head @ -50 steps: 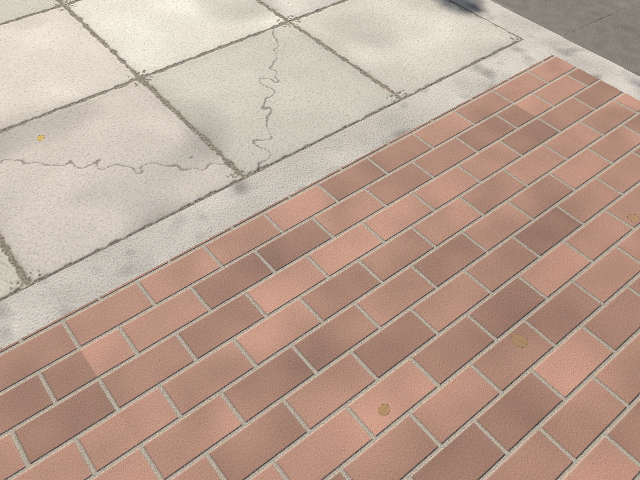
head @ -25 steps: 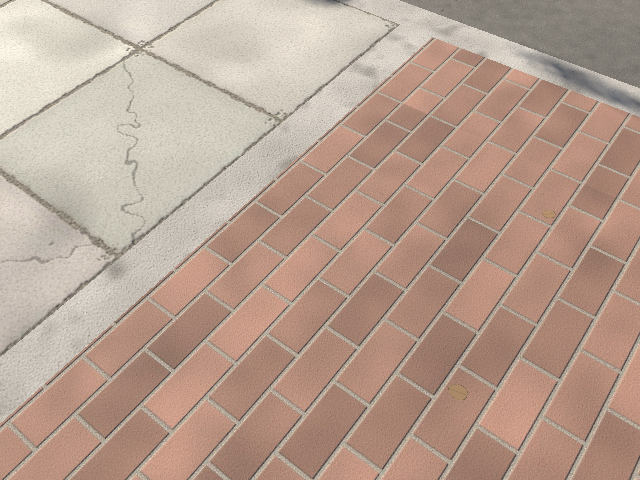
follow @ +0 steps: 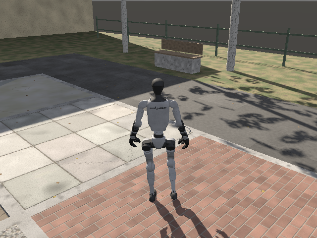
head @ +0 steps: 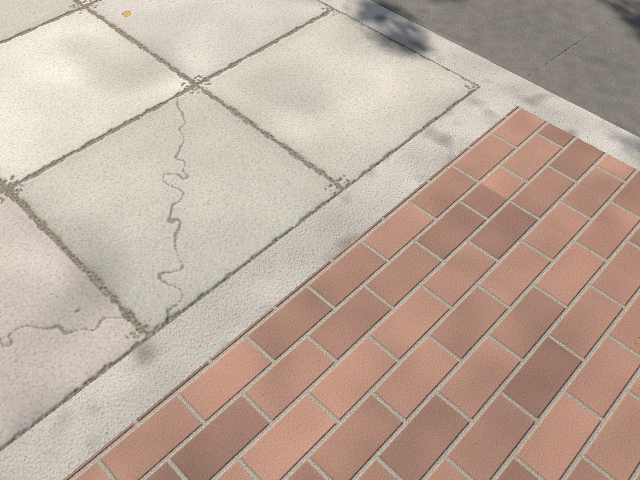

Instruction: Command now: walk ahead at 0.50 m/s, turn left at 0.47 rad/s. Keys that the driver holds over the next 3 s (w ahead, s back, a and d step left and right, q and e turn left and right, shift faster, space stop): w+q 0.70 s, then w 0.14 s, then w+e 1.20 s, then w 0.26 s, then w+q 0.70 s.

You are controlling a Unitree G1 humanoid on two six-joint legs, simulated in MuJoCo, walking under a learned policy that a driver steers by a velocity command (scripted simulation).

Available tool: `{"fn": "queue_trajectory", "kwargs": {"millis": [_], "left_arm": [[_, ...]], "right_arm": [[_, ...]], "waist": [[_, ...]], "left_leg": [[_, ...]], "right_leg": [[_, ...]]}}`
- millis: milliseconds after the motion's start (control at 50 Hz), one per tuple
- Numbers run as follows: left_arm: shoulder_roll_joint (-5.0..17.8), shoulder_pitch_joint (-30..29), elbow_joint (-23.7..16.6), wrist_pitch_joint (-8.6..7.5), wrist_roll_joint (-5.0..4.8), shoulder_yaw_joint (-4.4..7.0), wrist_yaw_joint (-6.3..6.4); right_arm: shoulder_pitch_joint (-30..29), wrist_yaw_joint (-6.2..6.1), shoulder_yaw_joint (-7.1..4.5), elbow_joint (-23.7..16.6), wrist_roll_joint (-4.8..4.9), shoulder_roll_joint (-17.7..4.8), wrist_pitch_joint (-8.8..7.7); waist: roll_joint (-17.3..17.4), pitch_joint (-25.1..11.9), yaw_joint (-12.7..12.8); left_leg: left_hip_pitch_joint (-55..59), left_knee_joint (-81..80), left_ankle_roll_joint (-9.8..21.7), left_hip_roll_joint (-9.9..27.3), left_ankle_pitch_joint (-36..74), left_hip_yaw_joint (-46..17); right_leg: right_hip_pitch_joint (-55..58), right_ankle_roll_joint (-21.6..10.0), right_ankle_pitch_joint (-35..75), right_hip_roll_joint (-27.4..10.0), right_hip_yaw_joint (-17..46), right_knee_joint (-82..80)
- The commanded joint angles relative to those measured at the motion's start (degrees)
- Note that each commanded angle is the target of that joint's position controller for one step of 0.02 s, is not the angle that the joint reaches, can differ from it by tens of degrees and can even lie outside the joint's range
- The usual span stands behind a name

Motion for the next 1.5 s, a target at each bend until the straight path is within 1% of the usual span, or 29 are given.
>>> {"fn": "queue_trajectory", "kwargs": {"millis": [20,200,300,320,340,360,380,400,460,660,740,780,820,840,860,880,900,940,1060,1160,1260,1320,1360,1380,1400,1420,1440,1480,1500], "left_arm": [[5.83,0.79,-4.59,0.07,0.65,1.86,0.74],[4.13,-14.67,-9.81,-0.77,-0.6,1.06,-0.19],[8.11,-6.5,-8.4,-2.22,-0.67,2.99,-0.49],[10.65,1.29,-7.58,-2.43,0.38,3.83,-0.01],[15.67,9.16,-6.17,-1.71,1.31,5.23,0.34],[13.13,10.48,-5.25,-1.05,-0.17,4.78,-0.1],[8.67,7.73,-6.14,-0.7,-0.52,3.57,0.07],[7.1,4.97,-6.56,-0.19,-0.2,2.96,0.21],[4.84,0.34,-5.71,-0.01,0.38,1.98,0.11],[9.64,2.69,-1.37,0.29,-0.33,3.38,0.48],[11.47,6.2,0.78,1.46,-1.6,3.83,0.29],[13.0,6.4,1.4,2.05,-2.17,4.17,0.33],[13.0,5.89,1.84,2.61,-2.29,3.8,0.69],[10.42,6.43,0.93,2.23,-0.93,2.57,0.87],[2.49,13.71,-1.13,0.97,0.29,-0.3,-0.25],[8.05,8.82,0.32,-0.34,-1.93,0.86,-0.83],[10.17,2.49,-1.91,-0.66,-3.95,1.62,-1.02],[8.89,0.34,-1.83,-0.33,-2.2,1.43,-0.43],[5.01,2.55,-0.53,3.51,-1.94,1.38,0.07],[3.24,-4.25,-2.3,2.78,-1.54,0.86,-1.24],[2.58,-11.4,-6.41,2.71,-1.44,0.3,-2.97],[4.44,-9.73,-8.06,2.93,-1.42,1.21,-3.81],[8.31,1.8,-5.99,3.25,-1.56,3.46,-3.42],[12.47,11.07,-4.01,3.61,-1.6,5.42,-2.47],[19.2,12.62,-3.81,3.6,-2.04,6.78,-1.68],[16.11,13.87,-5.47,2.96,-1.78,5.63,-1.84],[12.58,12.28,-5.35,2.53,-1.23,4.67,-1.8],[8.8,4.95,-6.51,2.32,-1.54,3.49,-1.58],[7.29,2.35,-7.6,2.3,-0.86,2.9,-1.31]], "right_arm": [[-0.84,-0.87,-1.79,-4.89,0.05,-7.83,-0.65],[7.04,-2.89,-2.61,-3.72,1.34,-9.32,1.19],[5.25,-3.15,-2.37,-5.09,0.94,-7.87,2.01],[4.18,-2.86,-1.3,-6.29,0.41,-5.03,1.68],[10.73,-2.92,-0.22,-7.68,1.33,-1.66,1.09],[12.4,-2.89,-0.21,-7.99,1.62,-4.51,0.76],[8.37,-2.78,-1.43,-7.58,1.76,-9.07,1.03],[4.16,-2.75,-1.68,-8.29,1.24,-9.47,1.45],[2.16,-1.97,-1.89,-9.6,1.19,-6.8,2.16],[-9.31,0.07,-0.44,-13.43,0.91,-2.72,1.97],[-14.3,1.19,-0.29,-16.11,1.14,-2.64,1.87],[-12.49,1.26,-1.04,-16.46,0.72,-4.12,1.86],[1.08,0.59,-3.57,-12.89,0.48,-8.36,2.04],[10.37,-0.47,-5.13,-10.76,0.44,-12.55,2.53],[9.89,-0.81,-5.55,-10.63,0.42,-18.61,2.16],[12.38,-0.66,-4.04,-11.39,0.22,-13.0,1.74],[9.87,-0.43,-3.19,-10.44,-0.35,-11.09,1.16],[2.85,-0.42,-2.11,-9.89,-0.34,-7.54,0.51],[-0.59,-1.02,-2.14,-7.17,-1.45,-6.29,-2.17],[0.27,-2.01,-2.31,-5.14,-1.2,-7.18,-2.11],[4.45,-2.53,-3.12,-2.08,-0.02,-8.92,-0.51],[3.14,-3.3,-3.75,-1.97,0.51,-11.03,0.96],[1.49,-3.96,-3.8,-2.38,0.74,-11.92,1.97],[1.84,-4.32,-3.17,-2.96,0.39,-10.79,1.69],[8.19,-3.32,-0.52,-5.84,-1.78,-2.39,0.22],[4.18,-2.37,-0.2,-6.4,-0.21,-4.64,-2.19],[-1.67,-1.59,-1.1,-7.97,2.12,-8.02,-3.62],[-4.51,-2.03,-0.92,-8.37,0.38,-7.59,-4.42],[-3.67,-2.21,-1.47,-8.19,-0.47,-8.38,-3.87]], "waist": [[4.01,-4.33,1.96],[6.13,-2.62,-3.52],[8.3,-5.7,2.2],[5.33,-12.44,6.04],[-8.87,-21.47,5.48],[-16.7,-21.58,5.06],[-9.34,-13.45,6.07],[-4.53,-7.95,5.85],[-5.66,-1.48,2.29],[-2.46,0.45,4.93],[-2.55,2.31,5.96],[-4.03,0.53,3.6],[-3.61,-7.24,-4.6],[0.76,-13.31,-8.46],[16.24,-21.04,-1.78],[8.67,-26.58,-6.69],[7.07,-17.05,-7.0],[3.99,-8.05,-2.47],[3.98,-1.83,1.83],[3.53,0.71,-0.63],[3.0,3.36,-3.46],[5.51,0.4,-0.94],[6.1,-6.59,5.95],[2.73,-11.82,10.36],[-13.38,-17.18,4.69],[-9.69,-26.21,7.53],[-6.16,-18.97,9.14],[1.02,-8.25,4.46],[0.0,-6.75,2.27]], "left_leg": [[6.44,-12.48,11.26,14.92,11.12,-18.35],[5.75,-8.37,6.45,11.75,5.23,-17.32],[9.56,3.0,3.32,11.3,8.03,-22.66],[4.01,15.26,1.33,8.45,5.92,-18.96],[-14.8,34.4,-3.03,0.35,-10.4,-10.15],[-25.33,44.56,-3.95,2.64,-26.5,-8.78],[-28.66,49.08,-4.39,5.74,-21.94,-9.36],[-28.02,49.4,-4.76,7.67,-17.37,-7.06],[-22.8,43.89,-5.0,11.68,-10.95,-5.44],[-21.69,19.9,-5.6,11.82,10.01,-0.15],[-20.02,12.86,-3.15,10.1,5.02,2.45],[-14.31,10.7,-0.79,6.94,-1.19,4.79],[6.22,5.06,2.49,2.47,2.4,6.91],[24.46,6.84,5.11,8.99,6.25,-2.81],[42.67,2.15,15.86,26.08,-1.84,-34.68],[42.35,-4.01,15.83,28.57,-5.31,-41.71],[35.52,-4.75,12.91,26.6,0.08,-31.09],[19.75,-6.74,9.5,22.14,9.16,-17.91],[8.1,-16.66,8.14,20.08,12.03,-3.44],[11.01,-18.06,4.66,18.05,12.81,6.1],[21.16,-15.06,3.54,21.5,17.2,9.05],[25.31,-6.49,1.54,22.29,39.21,11.17],[22.5,10.34,-0.87,20.13,51.47,13.34],[11.57,25.64,-3.3,17.69,40.2,13.68],[-15.32,47.96,-7.57,6.94,-11.84,11.05],[-24.26,57.18,-7.39,2.3,-25.96,-2.82],[-29.58,57.04,-5.76,6.02,-21.51,-5.39],[-25.86,46.29,-4.88,10.54,-14.09,-4.14],[-21.27,43.22,-5.26,11.82,-12.37,-4.33]], "right_leg": [[-7.33,2.15,3.2,-3.08,0.83,-6.04],[-1.1,4.05,23.95,2.5,0.53,-34.58],[12.37,-0.44,17.21,2.26,0.74,-41.77],[26.05,-3.98,16.38,-4.91,6.47,-39.6],[47.82,-12.7,8.6,-17.84,27.42,-40.53],[49.64,-15.06,-2.29,-23.1,41.95,-45.15],[42.76,-12.69,-6.9,-20.84,35.47,-46.45],[35.3,-10.61,-2.74,-18.23,27.06,-47.3],[21.42,-9.01,8.98,-12.65,13.28,-52.32],[23.84,-8.19,24.53,-11.34,-6.96,-55.27],[29.21,-7.28,29.05,-13.8,-8.92,-53.31],[31.55,-6.64,45.25,-14.47,-10.29,-47.88],[27.78,-4.38,56.87,-12.06,-13.74,-30.89],[14.26,-2.14,40.81,-9.98,-14.28,-14.95],[-9.53,1.23,-11.43,0.43,-10.36,6.65],[-13.26,0.45,-14.6,0.49,0.87,13.25],[-17.34,-0.19,-10.52,-1.62,0.57,14.17],[-13.89,-0.13,-2.22,-5.74,0.16,6.29],[-10.88,2.33,10.21,-6.34,3.12,-2.87],[-10.92,1.77,25.97,-4.33,0.33,-19.49],[-14.23,-0.86,22.07,-3.12,-3.24,-27.97],[-8.96,-3.83,12.85,0.58,-7.59,-28.92],[7.3,-7.0,11.23,5.46,-10.14,-31.05],[24.21,-9.75,14.28,3.65,-3.98,-33.22],[46.19,-20.53,9.64,-11.9,26.41,-35.46],[52.95,-25.12,2.06,-17.25,46.25,-45.61],[49.08,-21.44,3.14,-15.72,38.08,-47.15],[31.63,-17.45,12.48,-11.08,25.31,-47.56],[25.26,-17.06,18.16,-9.6,21.76,-48.76]]}}
Next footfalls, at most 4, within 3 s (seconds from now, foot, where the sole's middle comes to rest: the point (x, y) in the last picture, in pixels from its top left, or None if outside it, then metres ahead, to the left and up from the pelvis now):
0.32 right None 0.37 -0.13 -0.77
0.84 left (210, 447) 0.53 0.24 -0.77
1.38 right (263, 294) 0.91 0.14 -0.77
1.84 left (176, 220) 1.15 0.39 -0.77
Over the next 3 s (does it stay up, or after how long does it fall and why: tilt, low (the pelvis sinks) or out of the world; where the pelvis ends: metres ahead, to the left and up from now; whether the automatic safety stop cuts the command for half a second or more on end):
stays up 1.59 0.22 -0.01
